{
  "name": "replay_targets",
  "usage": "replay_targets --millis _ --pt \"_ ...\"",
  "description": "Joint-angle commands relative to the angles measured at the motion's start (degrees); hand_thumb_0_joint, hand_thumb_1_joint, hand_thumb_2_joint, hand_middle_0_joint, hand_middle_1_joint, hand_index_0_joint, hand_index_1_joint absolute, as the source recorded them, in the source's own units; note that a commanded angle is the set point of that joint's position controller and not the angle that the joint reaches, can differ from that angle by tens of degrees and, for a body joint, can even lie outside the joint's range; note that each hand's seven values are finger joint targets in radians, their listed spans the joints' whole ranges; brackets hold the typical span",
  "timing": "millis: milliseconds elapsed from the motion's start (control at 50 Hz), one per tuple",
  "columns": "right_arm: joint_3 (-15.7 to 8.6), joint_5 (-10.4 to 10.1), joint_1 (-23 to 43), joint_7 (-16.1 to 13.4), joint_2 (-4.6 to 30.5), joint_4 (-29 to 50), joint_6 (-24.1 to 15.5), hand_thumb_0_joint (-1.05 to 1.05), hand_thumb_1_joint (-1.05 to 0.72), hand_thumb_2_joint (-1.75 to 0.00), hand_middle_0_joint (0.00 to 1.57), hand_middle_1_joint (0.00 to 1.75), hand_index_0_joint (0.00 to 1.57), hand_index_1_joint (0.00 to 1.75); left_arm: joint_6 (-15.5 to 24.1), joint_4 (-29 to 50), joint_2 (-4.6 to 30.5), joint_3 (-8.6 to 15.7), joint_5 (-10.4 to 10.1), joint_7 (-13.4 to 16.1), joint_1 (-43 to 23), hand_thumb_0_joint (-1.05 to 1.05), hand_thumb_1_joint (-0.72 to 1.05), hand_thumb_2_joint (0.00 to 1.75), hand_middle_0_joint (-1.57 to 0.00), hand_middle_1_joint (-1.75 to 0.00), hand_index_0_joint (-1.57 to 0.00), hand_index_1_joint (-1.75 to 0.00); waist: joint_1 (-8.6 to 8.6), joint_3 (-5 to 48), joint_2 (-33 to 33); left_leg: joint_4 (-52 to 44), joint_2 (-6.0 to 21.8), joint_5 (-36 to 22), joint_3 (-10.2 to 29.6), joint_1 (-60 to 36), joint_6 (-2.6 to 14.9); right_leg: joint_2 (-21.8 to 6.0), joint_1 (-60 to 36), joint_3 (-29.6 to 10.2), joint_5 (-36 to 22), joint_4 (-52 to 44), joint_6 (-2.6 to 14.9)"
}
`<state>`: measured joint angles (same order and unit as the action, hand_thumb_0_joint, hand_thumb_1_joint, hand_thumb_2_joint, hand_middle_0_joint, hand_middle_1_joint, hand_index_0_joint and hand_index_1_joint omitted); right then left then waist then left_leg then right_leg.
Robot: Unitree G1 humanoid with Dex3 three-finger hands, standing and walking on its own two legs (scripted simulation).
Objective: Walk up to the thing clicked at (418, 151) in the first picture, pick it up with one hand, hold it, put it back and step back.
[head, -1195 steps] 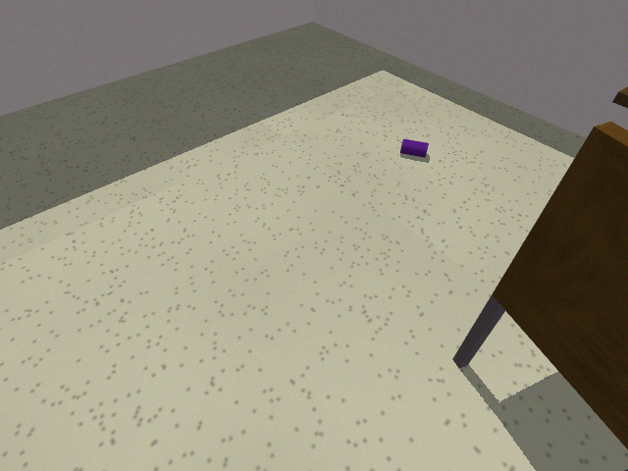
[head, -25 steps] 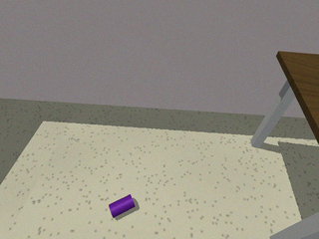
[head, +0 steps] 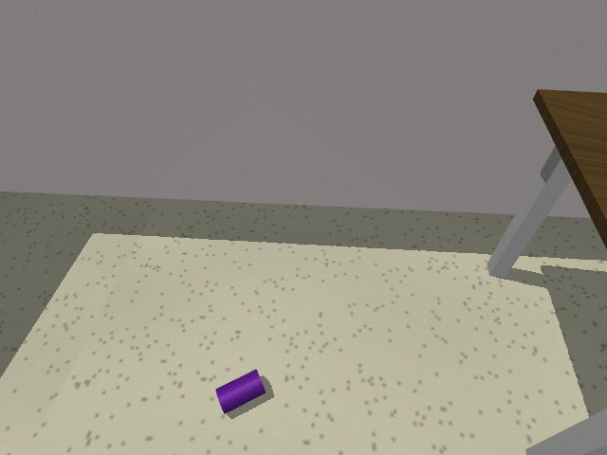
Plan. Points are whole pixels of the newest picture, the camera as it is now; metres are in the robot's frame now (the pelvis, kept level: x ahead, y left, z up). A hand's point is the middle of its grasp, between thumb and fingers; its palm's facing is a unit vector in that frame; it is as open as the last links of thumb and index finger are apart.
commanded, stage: walk up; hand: left
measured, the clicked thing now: (241, 390) +0.45 +0.24 -0.74
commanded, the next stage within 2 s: stand in 0.06 s
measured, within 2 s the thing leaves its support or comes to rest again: neither
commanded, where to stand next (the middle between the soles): +0.06 +0.01 m, yaw -1 degrees
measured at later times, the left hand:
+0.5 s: hand out of the picture +0.08 +0.24 -0.15, palm faces -0.03 -0.94 -0.34, open 7.4 cm
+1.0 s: hand out of the picture +0.07 +0.25 -0.15, palm faces -0.02 -0.94 -0.35, open 7.4 cm
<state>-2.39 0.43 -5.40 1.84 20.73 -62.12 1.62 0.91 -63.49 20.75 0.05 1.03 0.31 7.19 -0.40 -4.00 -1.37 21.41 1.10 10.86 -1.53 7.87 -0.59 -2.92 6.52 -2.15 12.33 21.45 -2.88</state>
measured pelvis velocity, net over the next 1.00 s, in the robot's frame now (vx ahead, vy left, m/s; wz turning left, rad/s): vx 0.00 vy -0.01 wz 0.01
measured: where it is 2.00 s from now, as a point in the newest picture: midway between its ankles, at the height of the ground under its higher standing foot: outside the picture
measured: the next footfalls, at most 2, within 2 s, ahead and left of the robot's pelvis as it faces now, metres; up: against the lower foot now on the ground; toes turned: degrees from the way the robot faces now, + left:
none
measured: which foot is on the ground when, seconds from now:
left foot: down 0.00-1.00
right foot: down 0.00-1.00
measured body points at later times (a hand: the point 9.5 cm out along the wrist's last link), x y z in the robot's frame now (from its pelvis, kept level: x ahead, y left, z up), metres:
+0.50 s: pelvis +0.01 -0.01 +0.00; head +0.02 -0.01 +0.45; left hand +0.09 +0.29 -0.13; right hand +0.09 -0.31 -0.13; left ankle +0.01 +0.13 -0.75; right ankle +0.00 -0.15 -0.75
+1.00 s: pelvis +0.00 -0.01 +0.00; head +0.01 -0.01 +0.45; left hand +0.07 +0.30 -0.13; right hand +0.08 -0.31 -0.13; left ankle +0.01 +0.13 -0.75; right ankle +0.00 -0.15 -0.75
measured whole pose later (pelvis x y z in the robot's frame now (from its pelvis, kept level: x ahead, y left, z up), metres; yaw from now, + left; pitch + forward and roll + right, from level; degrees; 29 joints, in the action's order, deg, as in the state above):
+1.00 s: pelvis +0.00 -0.01 +0.00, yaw +1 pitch -2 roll +0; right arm -0.4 0.6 -6.1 0.8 20.3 -65.0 -0.4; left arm 0.1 -64.2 20.4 0.2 0.7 -0.5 7.5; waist -0.1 -3.0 -0.3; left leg 18.2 1.9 9.4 -0.6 6.7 -1.6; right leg -2.1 5.1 -1.2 11.1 18.3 -2.1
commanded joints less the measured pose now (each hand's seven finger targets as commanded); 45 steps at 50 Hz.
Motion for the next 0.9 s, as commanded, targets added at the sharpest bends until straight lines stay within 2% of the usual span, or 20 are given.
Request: replay_targets --millis 0,20,40,80,140,160,220,260,340,460,520,620,680,880 --pt "-2.49 0.06 2.26 -0.88 12.26 3.88 -1.30 0.00 -0.90 -0.90 0.20 0.30 0.20 0.30 1.47 4.08 13.25 2.68 -0.19 1.02 -2.61 0.00 0.90 0.90 -0.20 -0.30 -0.20 -0.30 0.47 5.42 1.82 -3.02 5.17 -5.18 4.98 -3.54 2.64 -3.83 2.45 -2.66 -9.95 -2.87 4.07" --pt "-2.61 0.08 2.30 -0.91 12.13 3.85 -1.27 0.00 -0.90 -0.90 0.20 0.30 0.20 0.30 1.41 4.00 13.23 2.67 -0.07 1.06 -2.72 0.00 0.90 0.90 -0.20 -0.30 -0.20 -0.30 0.70 5.34 1.73 -3.13 5.23 -5.21 4.99 -3.16 2.70 -3.63 2.24 -2.34 -9.76 -2.78 4.04" --pt "-1.40 -0.01 1.77 -1.17 10.87 2.82 -1.96 0.00 -0.90 -0.90 0.20 0.30 0.20 0.30 0.97 3.06 12.13 2.24 -0.54 0.71 -2.45 0.00 0.90 0.90 -0.20 -0.30 -0.20 -0.30 0.93 5.64 3.99 -5.36 6.46 -4.31 6.04 -2.85 2.46 -3.88 1.95 -2.20 -6.34 -3.99 3.51" --pt "-1.40 0.15 2.44 -1.27 11.85 2.59 -2.43 0.00 -0.90 -0.90 0.20 0.30 0.20 0.30 0.78 3.33 12.05 2.28 -0.55 0.48 -2.98 0.00 0.90 0.90 -0.20 -0.30 -0.20 -0.30 0.69 4.57 2.56 -5.76 6.31 -3.25 6.28 -2.37 2.24 -3.74 2.20 -2.44 -4.62 -4.62 3.45" --pt "-1.18 0.20 1.96 -1.48 12.01 1.80 -2.88 0.00 -0.90 -0.90 0.20 0.30 0.20 0.30 0.81 3.07 12.11 2.24 -0.62 0.29 -2.59 0.00 0.90 0.90 -0.20 -0.30 -0.20 -0.30 0.68 3.83 1.59 -5.69 6.31 -6.54 5.97 -2.16 1.69 -4.11 1.71 -2.56 -5.87 -5.09 3.41" --pt "-1.18 0.27 1.92 -1.60 12.07 1.83 -2.93 0.00 -0.90 -0.90 0.20 0.30 0.20 0.30 0.85 3.17 12.36 2.41 -0.48 0.29 -2.58 0.00 0.90 0.90 -0.20 -0.30 -0.20 -0.30 0.59 5.20 1.27 -5.04 6.49 -7.21 5.54 -2.49 2.06 -4.61 0.42 -2.98 -7.73 -5.18 3.55" --pt "-1.05 0.08 2.44 -1.76 11.91 1.55 -3.25 0.00 -0.90 -0.90 0.20 0.30 0.20 0.30 0.89 2.95 12.42 2.43 -0.44 0.21 -2.34 0.00 0.90 0.90 -0.20 -0.30 -0.20 -0.30 0.49 6.44 0.79 -4.59 6.65 -11.45 5.48 -3.90 1.64 -4.59 -0.40 -2.57 -10.66 -4.62 3.60" --pt "-0.76 0.11 1.33 -1.83 11.73 1.16 -3.42 0.00 -0.90 -0.90 0.20 0.30 0.20 0.30 0.90 2.93 12.61 2.42 -0.60 0.15 -2.65 0.00 0.90 0.90 -0.20 -0.30 -0.20 -0.30 0.76 6.22 0.76 -4.95 6.49 -10.70 5.16 -2.93 1.37 -4.68 -1.25 -2.71 -10.81 -4.92 3.61" --pt "-0.79 -0.07 1.96 -2.00 11.78 0.89 -3.43 0.00 -0.90 -0.90 0.20 0.30 0.20 0.30 0.91 2.86 12.43 2.42 -0.46 0.22 -2.58 0.00 0.90 0.90 -0.20 -0.30 -0.20 -0.30 0.68 6.65 1.12 -4.21 6.75 -12.91 5.15 -4.34 1.34 -4.79 -1.32 -2.50 -12.92 -5.13 3.61" --pt "-0.73 0.05 1.62 -2.01 11.73 0.66 -3.15 0.00 -0.90 -0.90 0.20 0.30 0.20 0.30 0.76 2.88 12.16 2.42 -0.42 0.29 -2.74 0.00 0.90 0.90 -0.20 -0.30 -0.20 -0.30 0.93 5.31 2.06 -4.93 6.59 -8.80 4.96 -3.31 1.16 -4.39 -0.09 -2.20 -9.01 -6.01 3.57" --pt "-0.67 0.01 1.93 -2.00 11.94 0.65 -3.26 0.00 -0.90 -0.90 0.20 0.30 0.20 0.30 0.93 2.92 11.90 2.37 -0.50 0.26 -2.54 0.00 0.90 0.90 -0.20 -0.30 -0.20 -0.30 0.73 5.93 1.28 -4.35 6.69 -11.09 4.91 -3.86 1.34 -4.75 -1.05 -2.50 -12.04 -5.88 3.58" --pt "-0.46 0.01 1.69 -2.01 11.73 0.67 -3.27 0.00 -0.90 -0.90 0.20 0.30 0.20 0.30 0.85 2.84 12.01 2.48 -0.50 0.29 -2.55 0.00 0.90 0.90 -0.20 -0.30 -0.20 -0.30 0.79 5.26 1.47 -4.87 6.52 -10.00 4.90 -3.30 1.28 -4.61 -0.78 -2.37 -11.76 -6.14 3.58" --pt "-0.41 -0.04 1.78 -1.99 11.81 0.88 -3.24 0.00 -0.90 -0.90 0.20 0.30 0.20 0.30 0.98 2.82 12.18 2.55 -0.52 0.30 -2.38 0.00 0.90 0.90 -0.20 -0.30 -0.20 -0.30 0.61 5.59 2.00 -4.45 6.75 -11.75 4.90 -3.99 1.55 -4.71 -0.88 -2.22 -12.83 -6.09 3.54" --pt "-0.46 0.11 1.48 -2.04 11.85 0.70 -3.16 0.00 -0.90 -0.90 0.20 0.30 0.20 0.30 0.56 2.79 12.18 2.64 -0.42 0.15 -1.97 0.00 0.90 0.90 -0.20 -0.30 -0.20 -0.30 0.59 3.76 1.66 -6.06 6.47 -5.37 5.26 -2.59 1.33 -4.11 1.38 -2.13 -5.66 -6.60 3.68"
